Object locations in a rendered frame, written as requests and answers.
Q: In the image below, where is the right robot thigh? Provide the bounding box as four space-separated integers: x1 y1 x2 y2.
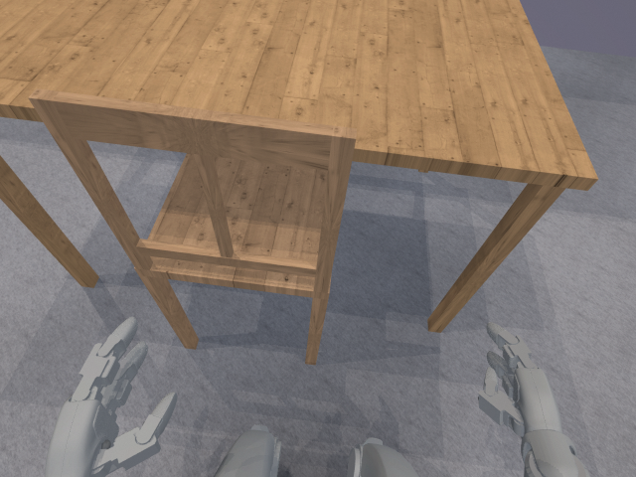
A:
347 443 418 477

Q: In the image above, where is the left robot hand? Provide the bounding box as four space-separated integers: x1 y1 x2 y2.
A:
45 316 177 477

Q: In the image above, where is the robot right forearm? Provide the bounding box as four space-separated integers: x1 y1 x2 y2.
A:
521 429 590 477

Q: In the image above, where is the right robot hand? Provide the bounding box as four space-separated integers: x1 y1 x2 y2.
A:
479 322 563 439

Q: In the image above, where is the table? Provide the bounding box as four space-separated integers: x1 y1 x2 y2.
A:
0 0 598 333

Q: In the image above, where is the left robot thigh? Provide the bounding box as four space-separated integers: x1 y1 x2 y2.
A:
214 430 281 477

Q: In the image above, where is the chair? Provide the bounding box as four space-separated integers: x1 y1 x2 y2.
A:
28 88 357 366

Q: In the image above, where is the robot thigh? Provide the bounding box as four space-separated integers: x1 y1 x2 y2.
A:
347 443 418 477
214 430 281 477

